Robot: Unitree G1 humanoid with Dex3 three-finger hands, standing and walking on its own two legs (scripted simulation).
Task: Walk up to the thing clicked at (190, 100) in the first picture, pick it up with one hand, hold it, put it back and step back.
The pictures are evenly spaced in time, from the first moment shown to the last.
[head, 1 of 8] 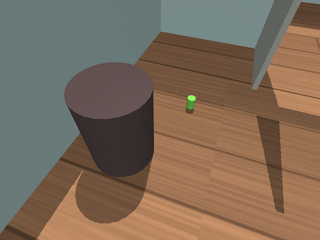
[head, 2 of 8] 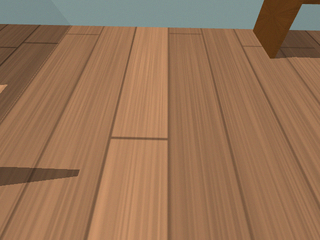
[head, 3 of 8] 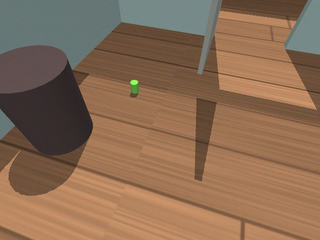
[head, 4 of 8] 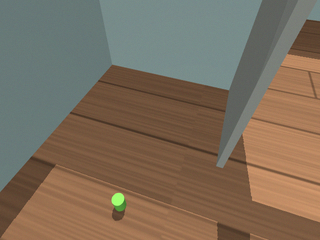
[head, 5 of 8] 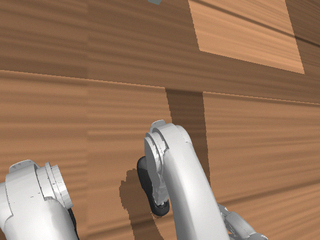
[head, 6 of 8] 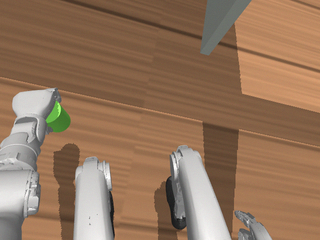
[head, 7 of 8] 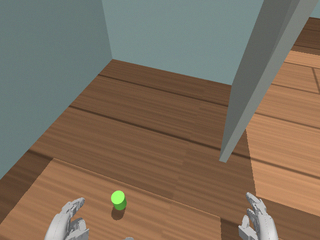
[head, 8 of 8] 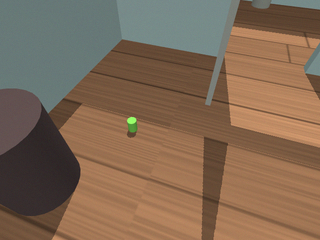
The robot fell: no
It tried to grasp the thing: yes
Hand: left
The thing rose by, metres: 0.61
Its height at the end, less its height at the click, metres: +0.00
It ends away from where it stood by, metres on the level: 0.02
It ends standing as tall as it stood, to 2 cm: yes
